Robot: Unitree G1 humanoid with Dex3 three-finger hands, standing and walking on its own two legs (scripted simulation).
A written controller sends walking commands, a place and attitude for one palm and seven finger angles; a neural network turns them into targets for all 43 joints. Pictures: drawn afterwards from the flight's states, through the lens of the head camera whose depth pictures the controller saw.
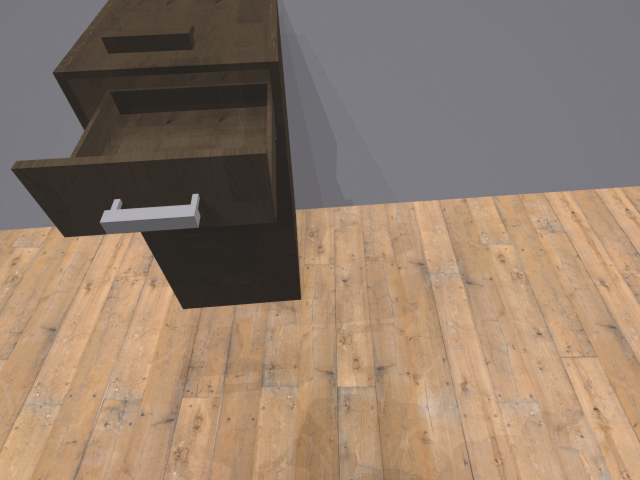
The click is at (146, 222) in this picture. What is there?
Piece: drawer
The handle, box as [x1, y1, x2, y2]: [100, 194, 199, 233]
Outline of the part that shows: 199,197 198,194 192,194 190,205 121,209 120,206 122,203 120,199 114,199 111,208 109,210 104,210 100,223 107,233 198,227 199,213 197,206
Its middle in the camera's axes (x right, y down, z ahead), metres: -0.28 -0.05 +0.64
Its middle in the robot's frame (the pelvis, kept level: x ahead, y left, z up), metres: +0.50 +0.31 +0.02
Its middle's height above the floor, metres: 0.80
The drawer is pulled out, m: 0.27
